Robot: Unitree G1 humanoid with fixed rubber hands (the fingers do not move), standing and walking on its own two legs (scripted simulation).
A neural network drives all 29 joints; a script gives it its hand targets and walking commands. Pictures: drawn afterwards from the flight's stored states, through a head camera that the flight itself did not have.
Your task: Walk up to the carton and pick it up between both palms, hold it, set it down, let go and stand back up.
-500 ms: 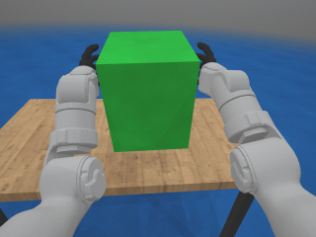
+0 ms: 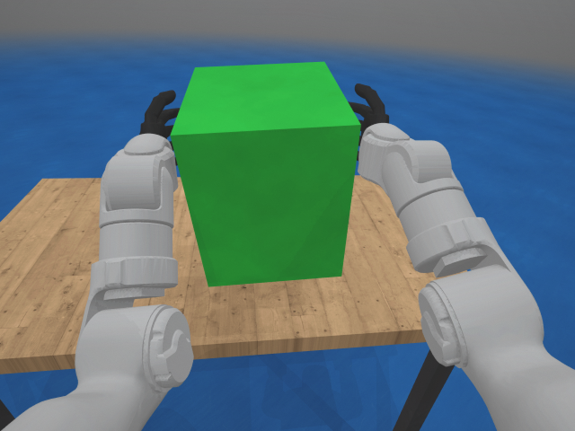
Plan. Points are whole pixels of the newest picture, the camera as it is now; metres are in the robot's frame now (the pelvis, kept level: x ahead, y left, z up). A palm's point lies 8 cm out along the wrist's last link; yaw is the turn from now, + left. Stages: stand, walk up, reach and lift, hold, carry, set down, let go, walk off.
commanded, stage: hold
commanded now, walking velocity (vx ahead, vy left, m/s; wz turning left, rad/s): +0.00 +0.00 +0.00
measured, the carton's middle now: (267, 171) +0.39 -0.01 +0.26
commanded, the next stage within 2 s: none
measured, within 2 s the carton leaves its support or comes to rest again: neither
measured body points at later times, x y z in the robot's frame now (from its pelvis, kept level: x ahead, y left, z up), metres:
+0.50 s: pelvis +0.00 -0.01 +0.00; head -0.10 +0.01 +0.44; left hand +0.39 +0.13 +0.31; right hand +0.38 -0.14 +0.33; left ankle +0.03 +0.12 -0.75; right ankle -0.01 -0.10 -0.75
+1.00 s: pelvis +0.00 +0.00 +0.00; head -0.08 +0.01 +0.44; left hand +0.40 +0.13 +0.31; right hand +0.39 -0.14 +0.32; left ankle +0.03 +0.12 -0.75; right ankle -0.01 -0.10 -0.75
